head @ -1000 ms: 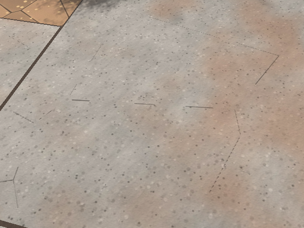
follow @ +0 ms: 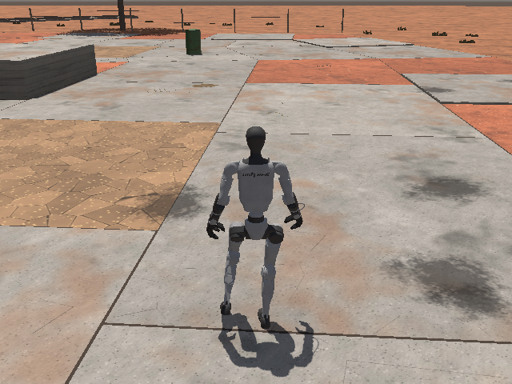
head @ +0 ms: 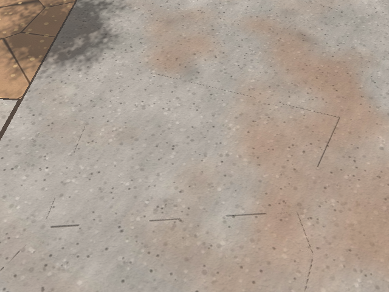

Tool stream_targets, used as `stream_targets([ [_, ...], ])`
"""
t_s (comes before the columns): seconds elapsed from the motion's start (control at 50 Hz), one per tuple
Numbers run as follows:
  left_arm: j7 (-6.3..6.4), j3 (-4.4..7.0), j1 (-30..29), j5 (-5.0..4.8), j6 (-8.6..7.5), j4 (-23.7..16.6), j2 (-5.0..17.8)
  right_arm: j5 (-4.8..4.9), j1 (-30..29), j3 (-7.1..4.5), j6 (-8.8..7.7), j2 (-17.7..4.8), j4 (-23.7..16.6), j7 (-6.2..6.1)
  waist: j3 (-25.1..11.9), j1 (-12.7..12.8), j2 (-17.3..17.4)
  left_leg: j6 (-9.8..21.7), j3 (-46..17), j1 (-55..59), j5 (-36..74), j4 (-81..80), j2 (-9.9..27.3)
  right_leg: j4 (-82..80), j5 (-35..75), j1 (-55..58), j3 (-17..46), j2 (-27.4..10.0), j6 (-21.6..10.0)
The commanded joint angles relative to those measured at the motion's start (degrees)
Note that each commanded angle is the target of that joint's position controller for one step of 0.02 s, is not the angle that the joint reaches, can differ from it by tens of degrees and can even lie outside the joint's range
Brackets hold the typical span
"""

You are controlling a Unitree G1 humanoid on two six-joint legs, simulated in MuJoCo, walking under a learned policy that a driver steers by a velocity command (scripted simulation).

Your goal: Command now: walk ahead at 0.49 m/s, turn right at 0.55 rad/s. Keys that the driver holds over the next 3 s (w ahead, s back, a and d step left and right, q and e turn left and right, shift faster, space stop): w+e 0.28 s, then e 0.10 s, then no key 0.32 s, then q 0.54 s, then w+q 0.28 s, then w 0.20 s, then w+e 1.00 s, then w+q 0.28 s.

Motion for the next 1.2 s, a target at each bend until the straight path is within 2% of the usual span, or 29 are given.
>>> stream_targets([
  [0.02, 1.18, 1.94, -3.51, -0.14, -1.02, -4.56, 8.28, -0.97, 1.11, -0.90, 0.40, -3.70, -3.58, -0.50, -1.01, -2.07, -3.34, -2.32, 4.07, 2.46, 8.04, -9.93, -1.13, -8.20, 17.55, -6.58, 10.55, -12.45, -9.65],
  [0.06, 1.62, 2.00, -1.43, -0.74, -0.33, -3.89, 8.59, -0.66, -3.93, -0.13, 0.17, -2.13, -4.59, -0.27, -1.73, 0.46, -4.72, -2.28, 4.76, 5.64, 15.77, -20.84, -3.38, -5.94, 13.59, -6.96, 9.08, -10.21, -7.26],
  [0.12, 1.82, 2.08, 2.17, -1.11, 0.51, -3.18, 9.22, 0.94, -9.02, -0.32, -0.42, -3.24, -5.91, 0.64, -3.43, 3.36, -6.45, -2.44, 4.17, 8.47, 19.39, -30.32, -6.47, -2.89, 7.08, -2.79, 13.56, -11.90, -6.17],
  [0.18, 1.94, 2.00, 2.39, -1.06, 0.76, -3.22, 8.96, 1.48, -7.97, -1.82, -1.22, -6.57, -6.31, 1.32, -4.12, 1.78, -8.31, -0.17, 1.64, 11.03, 14.06, -35.43, -6.86, 2.08, 2.40, 3.30, 20.82, -15.14, -4.45],
  [0.22, 1.83, 1.49, 0.85, -0.56, 0.70, -3.91, 7.07, 1.20, -0.50, -3.18, -1.78, -8.33, -4.75, 1.08, -6.21, -2.84, -8.88, 3.04, 2.44, 21.91, 12.77, -39.03, -6.42, 9.15, 4.34, 2.24, 20.77, -13.08, -1.83],
  [0.24, 1.47, 0.21, 0.55, 0.11, 0.34, -4.93, 3.43, 0.07, 7.25, -4.09, -2.05, -11.20, -4.27, 0.56, -12.80, -6.39, -4.19, 6.96, -4.94, 34.96, 10.08, -38.63, 1.95, 23.37, 0.43, -2.96, 16.49, -9.76, 0.50],
  [0.26, 1.39, -1.05, 7.92, -0.98, -0.37, -6.48, -0.46, -1.31, 13.42, -5.34, -1.44, -16.21, -2.62, 0.51, -20.61, -4.15, 14.20, 16.50, -29.95, 54.52, 0.44, -42.75, 15.77, 43.29, -20.99, -22.40, 7.68, -1.34, 4.61],
  [0.28, 1.47, -0.48, 8.68, -1.96, -0.48, -5.91, 4.57, -0.10, 14.34, -4.83, -1.06, -12.43, -2.31, 0.94, -19.72, -4.78, 15.74, 17.88, -42.34, 55.02, -14.28, -46.76, 18.90, 53.61, -23.96, -32.13, 7.77, -5.46, 5.54],
  [0.3, 1.66, 0.76, 3.11, -1.68, 0.04, -6.24, 8.75, 0.08, 11.04, -3.68, -0.67, -8.33, -3.52, 0.62, -11.32, -6.33, 8.51, 15.48, -33.24, 48.16, -10.10, -47.32, 16.28, 57.29, -18.87, -34.16, 7.76, -7.43, 6.45],
  [0.32, 1.90, 1.09, -0.81, -0.72, 0.60, -7.17, 9.02, -0.36, 7.45, -2.97, -0.10, -6.77, -3.99, 0.45, -6.63, -5.47, 3.57, 13.69, -23.08, 40.77, 3.30, -46.43, 13.64, 56.98, -14.91, -32.09, 5.96, -9.13, 7.28],
  [0.36, 1.80, 1.76, -1.98, -0.08, 1.56, -8.03, 8.01, -0.55, 3.23, -2.10, 0.34, -4.57, -3.52, 0.53, -2.63, -2.31, 3.88, 12.13, -9.61, 30.85, 25.69, -46.40, 8.82, 52.67, -13.29, -26.97, 4.75, -11.49, 8.43],
  [0.48, 1.65, 0.04, -3.39, 0.50, 3.62, -8.29, 1.73, 0.25, 1.38, -3.25, 1.08, -7.88, 0.36, 0.36, -5.18, -0.52, 5.06, 14.67, 2.53, 27.49, 41.28, -48.67, 7.61, 33.99, -5.95, -20.00, 0.72, -11.22, 10.09],
  [0.6, 0.06, 0.19, -10.44, 0.60, 3.00, -9.62, 2.98, 1.99, 1.87, -3.46, 2.76, -9.71, 3.19, 0.21, -6.25, -2.48, 5.54, 13.06, 5.27, 29.05, 35.02, -45.69, 7.49, 16.63, 1.33, -10.94, -2.13, -9.76, 7.68],
  [0.66, 0.16, 1.12, -7.13, 1.05, 2.33, -8.46, 4.25, 2.85, 2.03, -2.95, 3.08, -8.45, 4.43, 0.29, -7.03, -0.29, 3.98, 9.68, 5.63, 28.12, 28.26, -37.87, 4.68, 2.89, 9.41, -0.74, -3.77, -7.71, 4.22],
  [0.68, 0.86, 1.99, -5.07, 1.63, 2.19, -8.56, 7.76, 1.68, 4.56, -2.19, 2.69, -6.42, 4.91, 0.36, -9.76, -0.30, -0.50, 6.14, 8.19, 24.10, 21.69, -31.38, 1.18, 2.51, 27.58, 7.79, 1.89, -13.15, 2.09],
  [0.7, 1.74, 1.99, -3.79, 3.35, 2.41, -9.75, 10.90, -0.82, 8.03, -0.51, 2.17, -2.53, 3.97, 0.76, -14.73, -2.12, -11.51, 1.45, 10.92, 11.29, -4.37, -19.01, -4.24, 6.82, 50.34, 21.07, 16.20, -26.32, -5.78],
  [0.72, 1.74, -0.21, -4.19, 2.85, 2.40, -8.33, 3.89, 0.01, 11.74, 0.46, 3.28, -1.43, 5.76, 1.27, -19.52, -2.03, -13.46, -0.79, 4.30, 7.46, -24.48, -11.06, -3.21, 4.06, 42.77, 21.80, 20.36, -33.21, -13.15],
  [0.74, 1.28, -0.55, -4.19, 2.05, 2.23, -7.74, 2.51, 1.43, 8.45, -0.56, 4.28, -5.18, 5.52, 1.35, -16.26, -0.23, -10.88, -1.67, 2.61, 7.72, -24.11, -8.58, -2.43, 2.03, 33.51, 16.64, 17.59, -30.16, -12.38],
  [0.76, 1.04, -0.47, -5.78, 1.93, 1.99, -6.72, 2.79, 1.87, 5.04, -1.00, 5.25, -5.95, 5.14, 0.96, -12.44, -0.22, -8.97, -1.85, 2.45, 5.96, -22.40, -8.11, -1.96, 0.79, 26.16, 13.78, 14.24, -27.30, -9.42],
  [0.82, 1.54, 0.39, -12.52, 2.41, 1.88, -5.99, 5.66, 1.13, 5.59, -1.91, 7.91, -6.63, 6.23, -0.82, -7.23, -3.07, -8.72, -3.42, 2.92, 13.21, -13.24, -9.17, -2.42, -3.08, 18.62, -0.27, 6.45, -24.23, -6.14],
  [0.9, 3.28, 1.17, -12.49, 1.90, 2.87, -4.44, 6.10, 1.54, 4.68, -2.24, 8.78, -5.33, 5.35, -1.60, -6.31, -1.79, -8.94, -3.12, 5.72, 12.59, -9.71, -8.95, -3.17, -4.32, 11.52, -0.75, 2.27, -24.47, -7.10],
  [0.98, 4.27, 1.64, -11.93, 1.68, 3.73, -2.77, 6.40, 1.44, 1.78, -1.98, 8.95, -4.00, 3.04, -1.00, -6.08, -0.60, -9.09, -1.37, 6.95, 12.63, -8.86, -14.30, -2.56, -4.07, 8.59, 1.79, 1.50, -26.49, -7.27],
  [1.06, 4.49, 2.21, -14.00, -0.08, 4.62, -1.89, 7.80, 1.24, 6.38, -2.49, 8.85, -4.18, 3.50, 0.69, -7.20, -3.81, -9.15, 2.27, 10.29, 20.59, -1.10, -28.32, -4.63, 1.35, 10.01, 1.84, -1.67, -26.36, -3.42],
  [1.08, 4.48, 2.17, -13.19, -0.83, 4.86, -1.12, 6.91, 0.80, 8.34, -2.91, 8.82, -4.90, 4.25, 0.99, -6.39, -4.42, -7.14, 4.26, 10.14, 23.61, 3.31, -34.81, -6.04, 5.65, 5.52, -0.10, -4.08, -24.29, -0.22],
  [1.1, 4.25, 1.94, -9.99, -0.40, 5.13, -0.16, 4.69, 0.25, 8.63, -3.98, 8.65, -8.68, 3.71, 0.68, -4.16, -2.98, 3.01, 7.58, -0.44, 27.21, 13.38, -42.76, -0.77, 17.14, -4.14, -7.31, -9.61, -19.28, 5.36],
  [1.12, 4.20, 1.18, -12.99, 1.62, 4.87, -3.33, 2.52, 0.05, 7.46, -5.46, 8.48, -16.00, 1.49, -0.10, -0.79, -2.14, 19.48, 17.26, -22.42, 30.09, 28.31, -47.09, 13.41, 30.77, -25.37, -24.26, -11.70, -9.25, 11.03],
  [1.14, 4.42, 1.76, -18.93, 1.69, 4.42, -4.58, 4.54, -2.24, 9.03, -4.95, 7.13, -14.88, 0.80, 0.39, -3.23, -5.84, 14.08, 22.69, -25.55, 27.29, 27.33, -49.16, 15.39, 42.18, -30.03, -25.52, -1.93, -7.80, 10.29],
  [1.16, 4.37, 2.29, -17.47, 0.67, 4.45, -3.94, 5.66, -2.33, 6.31, -4.55, 5.94, -13.36, 0.42, 0.58, -3.11, -3.68, 9.82, 20.34, -20.18, 27.22, 24.52, -48.45, 12.51, 45.86, -25.18, -25.96, 0.69, -9.06, 9.26],
  [1.2, 4.90, 3.05, -13.98, 1.14, 4.76, -1.27, 6.82, 0.72, 0.16, -3.89, 5.53, -10.10, -0.89, 0.00, -3.50, -0.81, 5.21, 14.44, -13.70, 28.39, 21.33, -46.54, 7.34, 45.23, -15.97, -26.48, 1.65, -10.43, 9.26],
])
Next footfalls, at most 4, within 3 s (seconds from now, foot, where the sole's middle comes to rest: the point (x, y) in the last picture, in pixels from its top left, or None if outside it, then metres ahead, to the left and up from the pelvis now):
0.24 left None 0.32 0.15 -0.78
0.68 right None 0.37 -0.12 -0.78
1.10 left None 0.38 0.14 -0.78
1.62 right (232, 291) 0.47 -0.08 -0.78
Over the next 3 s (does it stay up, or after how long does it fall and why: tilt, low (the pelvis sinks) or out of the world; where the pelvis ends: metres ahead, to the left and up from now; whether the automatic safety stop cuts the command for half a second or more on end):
stays up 1.09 -0.04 -0.01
